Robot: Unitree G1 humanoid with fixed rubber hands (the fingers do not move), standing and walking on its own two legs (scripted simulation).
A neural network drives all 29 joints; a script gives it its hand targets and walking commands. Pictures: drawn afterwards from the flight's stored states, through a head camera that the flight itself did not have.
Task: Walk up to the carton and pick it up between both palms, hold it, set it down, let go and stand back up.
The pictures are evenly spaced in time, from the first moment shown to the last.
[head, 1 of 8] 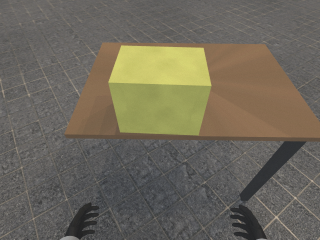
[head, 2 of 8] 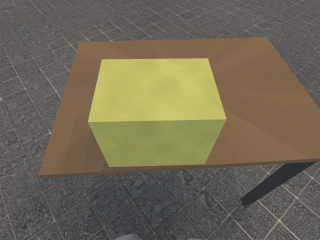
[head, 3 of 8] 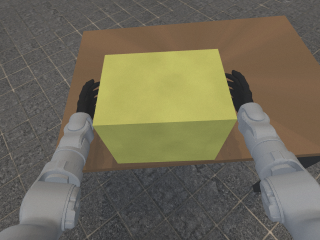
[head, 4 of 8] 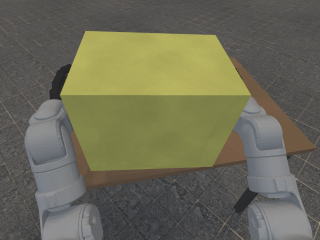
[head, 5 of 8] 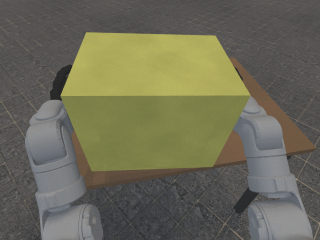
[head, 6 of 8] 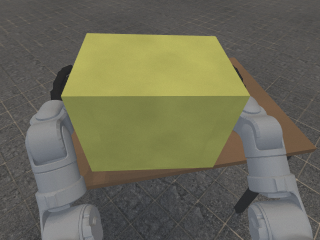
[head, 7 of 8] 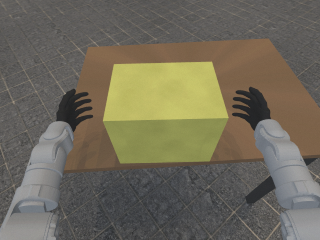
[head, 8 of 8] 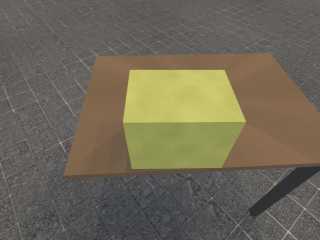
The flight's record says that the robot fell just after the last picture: no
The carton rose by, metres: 0.18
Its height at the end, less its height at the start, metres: +0.00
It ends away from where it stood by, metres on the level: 0.01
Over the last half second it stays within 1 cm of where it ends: yes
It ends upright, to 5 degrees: yes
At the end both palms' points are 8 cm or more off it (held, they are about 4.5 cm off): yes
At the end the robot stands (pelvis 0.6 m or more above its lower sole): yes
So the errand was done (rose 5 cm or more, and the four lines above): yes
